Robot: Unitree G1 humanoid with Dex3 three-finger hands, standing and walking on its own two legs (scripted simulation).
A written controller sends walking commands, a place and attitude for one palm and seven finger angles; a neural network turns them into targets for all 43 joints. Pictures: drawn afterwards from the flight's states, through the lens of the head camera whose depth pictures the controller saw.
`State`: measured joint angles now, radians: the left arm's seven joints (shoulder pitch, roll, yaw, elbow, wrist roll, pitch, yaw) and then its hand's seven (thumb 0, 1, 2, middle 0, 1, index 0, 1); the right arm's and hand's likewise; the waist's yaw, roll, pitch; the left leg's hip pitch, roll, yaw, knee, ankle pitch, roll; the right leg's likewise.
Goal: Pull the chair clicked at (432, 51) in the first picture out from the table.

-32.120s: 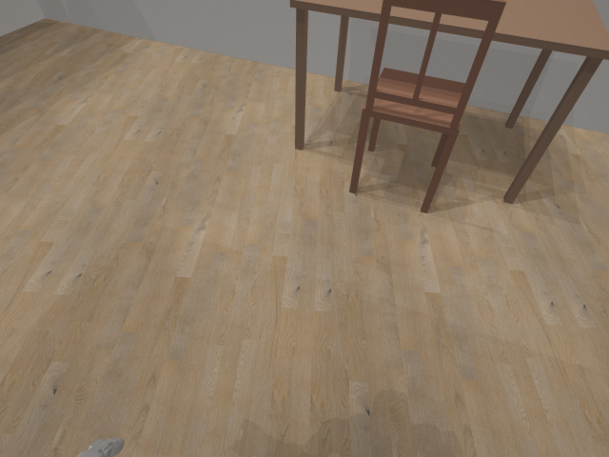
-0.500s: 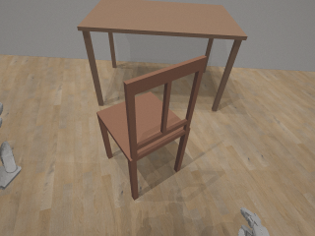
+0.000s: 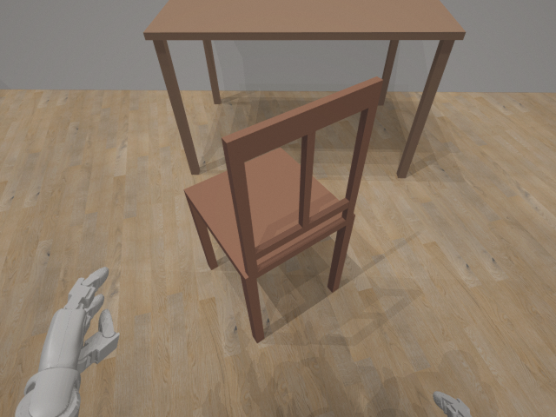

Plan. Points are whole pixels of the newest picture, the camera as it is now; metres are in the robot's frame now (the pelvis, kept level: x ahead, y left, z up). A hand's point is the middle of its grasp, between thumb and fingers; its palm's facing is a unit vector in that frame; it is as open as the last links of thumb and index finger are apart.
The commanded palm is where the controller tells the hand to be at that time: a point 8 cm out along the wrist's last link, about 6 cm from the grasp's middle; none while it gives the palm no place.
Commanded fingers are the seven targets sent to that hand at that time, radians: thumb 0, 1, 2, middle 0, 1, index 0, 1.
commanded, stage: let the arm hang, fingers relaxed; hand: left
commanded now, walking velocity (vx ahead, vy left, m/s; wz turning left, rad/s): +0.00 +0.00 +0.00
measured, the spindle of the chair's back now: (305, 183) +0.62 -0.03 -0.07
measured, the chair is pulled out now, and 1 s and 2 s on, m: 0.59 0.59 0.59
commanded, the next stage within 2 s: look to check the result in 0.98 s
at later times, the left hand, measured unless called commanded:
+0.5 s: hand out of the picture +0.03 +0.21 -0.16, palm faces +0.01 -0.96 -0.27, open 7.3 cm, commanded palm none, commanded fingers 0.00 0.90 0.90 -0.20 -0.30 -0.20 -0.30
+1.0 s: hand out of the picture +0.00 +0.17 -0.17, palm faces +0.02 -0.99 -0.17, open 7.3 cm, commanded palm none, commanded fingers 0.00 0.90 0.90 -0.20 -0.30 -0.20 -0.30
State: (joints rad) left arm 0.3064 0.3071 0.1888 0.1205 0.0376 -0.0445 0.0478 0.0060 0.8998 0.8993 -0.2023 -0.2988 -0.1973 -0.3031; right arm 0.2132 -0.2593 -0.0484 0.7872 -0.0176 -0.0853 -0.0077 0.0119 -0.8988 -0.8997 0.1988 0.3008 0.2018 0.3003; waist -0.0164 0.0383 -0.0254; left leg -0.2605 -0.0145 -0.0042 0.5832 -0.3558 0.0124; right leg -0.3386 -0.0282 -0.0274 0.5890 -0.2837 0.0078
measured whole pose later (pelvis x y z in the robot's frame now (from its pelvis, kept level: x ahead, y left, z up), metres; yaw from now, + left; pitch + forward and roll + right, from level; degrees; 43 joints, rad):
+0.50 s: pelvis +0.01 +0.01 +0.01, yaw -1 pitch -1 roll -1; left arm 0.27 0.22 0.02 1.01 0.01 0.03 0.03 0.00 0.92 0.90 -0.20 -0.30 -0.20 -0.30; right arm 0.33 -0.15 -0.01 1.01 -0.02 0.01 -0.03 0.01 -0.90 -0.90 0.20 0.30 0.20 0.30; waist 0.00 0.02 0.04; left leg -0.12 -0.01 0.00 0.46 -0.32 0.02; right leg -0.20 -0.02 -0.02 0.45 -0.23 0.01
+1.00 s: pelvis +0.01 +0.00 +0.01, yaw -1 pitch -1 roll +0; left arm 0.30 0.13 0.00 1.11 0.01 0.01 0.03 0.01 0.92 0.90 -0.20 -0.30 -0.20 -0.30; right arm 0.35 -0.13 -0.01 1.09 -0.01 -0.01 -0.04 0.01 -0.90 -0.90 0.20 0.30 0.20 0.30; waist 0.00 0.00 0.04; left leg -0.10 -0.01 0.01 0.42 -0.30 0.02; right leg -0.19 -0.02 -0.01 0.43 -0.22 0.01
